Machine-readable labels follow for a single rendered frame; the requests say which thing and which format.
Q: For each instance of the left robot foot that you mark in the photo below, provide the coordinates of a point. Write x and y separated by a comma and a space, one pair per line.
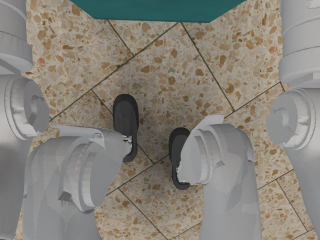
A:
126, 121

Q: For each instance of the robot foot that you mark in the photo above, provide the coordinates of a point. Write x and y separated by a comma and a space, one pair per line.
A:
126, 121
177, 140

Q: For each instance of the right robot foot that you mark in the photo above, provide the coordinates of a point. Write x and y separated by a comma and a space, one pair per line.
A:
177, 140

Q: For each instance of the left robot forearm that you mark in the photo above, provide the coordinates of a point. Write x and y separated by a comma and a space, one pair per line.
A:
16, 55

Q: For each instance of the right robot forearm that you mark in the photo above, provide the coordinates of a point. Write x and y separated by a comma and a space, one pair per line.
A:
300, 32

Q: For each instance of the right robot upper arm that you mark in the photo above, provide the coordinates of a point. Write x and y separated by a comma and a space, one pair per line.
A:
294, 124

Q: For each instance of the left robot upper arm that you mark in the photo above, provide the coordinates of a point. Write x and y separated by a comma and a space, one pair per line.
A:
24, 114

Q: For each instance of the carton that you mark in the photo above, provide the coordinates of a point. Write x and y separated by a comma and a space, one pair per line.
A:
188, 11

